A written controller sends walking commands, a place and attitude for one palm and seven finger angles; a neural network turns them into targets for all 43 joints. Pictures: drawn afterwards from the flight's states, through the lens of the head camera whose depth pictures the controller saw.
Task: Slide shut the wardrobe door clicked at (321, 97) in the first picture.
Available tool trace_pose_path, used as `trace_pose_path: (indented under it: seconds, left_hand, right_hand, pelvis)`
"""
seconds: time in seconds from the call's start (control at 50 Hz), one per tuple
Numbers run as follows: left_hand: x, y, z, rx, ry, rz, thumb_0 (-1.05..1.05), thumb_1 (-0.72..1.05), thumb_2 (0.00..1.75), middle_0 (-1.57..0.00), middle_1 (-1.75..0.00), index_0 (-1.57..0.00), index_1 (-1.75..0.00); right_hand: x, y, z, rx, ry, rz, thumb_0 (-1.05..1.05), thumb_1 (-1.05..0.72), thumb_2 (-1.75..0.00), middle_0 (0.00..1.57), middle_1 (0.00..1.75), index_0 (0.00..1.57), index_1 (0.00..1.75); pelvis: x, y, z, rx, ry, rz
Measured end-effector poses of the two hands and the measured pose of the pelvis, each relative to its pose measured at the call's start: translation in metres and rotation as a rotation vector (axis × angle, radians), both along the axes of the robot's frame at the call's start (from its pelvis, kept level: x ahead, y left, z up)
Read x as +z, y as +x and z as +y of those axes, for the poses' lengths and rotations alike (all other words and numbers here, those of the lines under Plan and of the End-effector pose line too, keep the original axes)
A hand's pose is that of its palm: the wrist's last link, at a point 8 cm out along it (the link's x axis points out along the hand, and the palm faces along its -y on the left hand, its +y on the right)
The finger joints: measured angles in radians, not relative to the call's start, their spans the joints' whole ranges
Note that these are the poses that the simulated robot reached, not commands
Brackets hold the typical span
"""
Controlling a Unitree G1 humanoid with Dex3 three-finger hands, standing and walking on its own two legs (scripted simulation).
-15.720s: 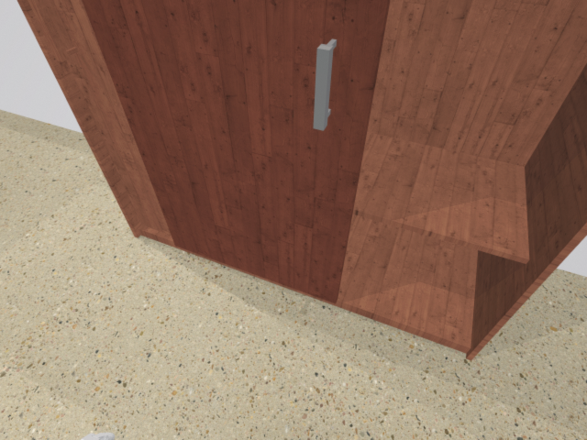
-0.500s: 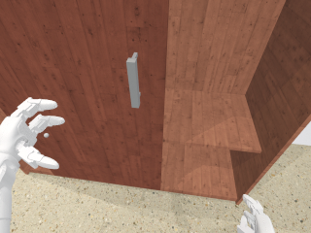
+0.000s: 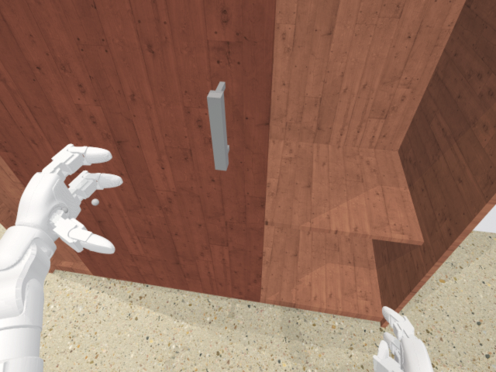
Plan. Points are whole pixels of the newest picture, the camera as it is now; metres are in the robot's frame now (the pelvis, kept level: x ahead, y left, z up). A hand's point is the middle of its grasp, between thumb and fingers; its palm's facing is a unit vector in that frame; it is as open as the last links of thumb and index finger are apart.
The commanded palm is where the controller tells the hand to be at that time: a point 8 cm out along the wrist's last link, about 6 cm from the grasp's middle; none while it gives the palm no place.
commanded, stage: move the hooked fingers beside the handle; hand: left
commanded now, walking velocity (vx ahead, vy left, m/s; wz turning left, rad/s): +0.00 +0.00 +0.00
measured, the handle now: (221, 127) +0.52 +0.11 +0.14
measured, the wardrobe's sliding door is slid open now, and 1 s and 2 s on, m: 0.49 0.49 0.49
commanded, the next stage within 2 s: none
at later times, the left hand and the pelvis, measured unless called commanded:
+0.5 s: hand (130, 172) +0.36 +0.23 +0.15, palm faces +0.01 -1.00 -0.02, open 14.0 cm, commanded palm +0.34 +0.28 +0.15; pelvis +0.01 +0.00 +0.00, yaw -1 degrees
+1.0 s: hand (156, 151) +0.41 +0.20 +0.16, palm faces -0.01 -1.00 -0.01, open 14.0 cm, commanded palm +0.40 +0.25 +0.15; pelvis +0.02 +0.00 +0.00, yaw -2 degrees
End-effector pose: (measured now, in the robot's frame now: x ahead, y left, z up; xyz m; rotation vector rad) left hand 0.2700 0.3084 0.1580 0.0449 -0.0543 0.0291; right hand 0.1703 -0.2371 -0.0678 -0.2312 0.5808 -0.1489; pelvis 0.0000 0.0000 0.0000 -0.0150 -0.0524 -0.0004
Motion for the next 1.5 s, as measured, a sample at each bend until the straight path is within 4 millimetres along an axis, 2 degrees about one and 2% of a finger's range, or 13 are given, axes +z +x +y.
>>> trace_pose_path:
  seconds: [0.16,0.5,0.9,1.22,1.5]
  left_hand:
    - [0.0,0.025,-0.003,0.0,-0.005,0.018,-0.01,-0.5,0.3,-0.31,-1.2,-0.3,-1.2]
    - [-0.004,0.069,-0.025,-0.023,-0.029,0.04,-0.01,-0.5,0.3,-0.31,-1.2,-0.3,-1.2]
    - [-0.003,0.111,-0.045,-0.037,-0.042,0.055,-0.01,-0.5,0.3,-0.3,-1.2,-0.3,-1.2]
    - [-0.001,0.151,-0.071,-0.057,-0.034,0.063,-0.01,-0.5,0.3,-0.3,-1.2,-0.3,-1.2]
    - [-0.004,0.19,-0.083,-0.055,-0.025,0.055,-0.01,-0.5,0.3,-0.3,-1.2,-0.3,-1.2]
  right_hand:
    - [-0.001,-0.005,-0.004,-0.035,0.005,0.016,0.01,-0.9,-0.89,0.21,0.3,0.2,0.3]
    - [-0.011,-0.019,-0.013,-0.089,-0.004,0.109,0.01,-0.9,-0.89,0.21,0.3,0.2,0.3]
    - [-0.02,-0.038,-0.02,-0.133,-0.005,0.2,0.01,-0.9,-0.89,0.21,0.3,0.2,0.3]
    - [-0.033,-0.074,-0.023,-0.168,0.002,0.313,0.01,-0.9,-0.89,0.21,0.3,0.2,0.3]
    - [-0.041,-0.121,-0.028,-0.231,0.003,0.438,0.01,-0.9,-0.89,0.21,0.3,0.2,0.3]
  pelvis:
    - [0.0,0.004,0.001,-0.014,0.002,0.011]
    - [0.001,0.014,0.003,-0.026,0.006,0.038]
    - [0.001,0.017,0.003,-0.03,0.006,0.061]
    - [0.0,0.014,0.004,-0.031,0.005,0.087]
    - [-0.002,0.015,0.004,-0.047,0.005,0.136]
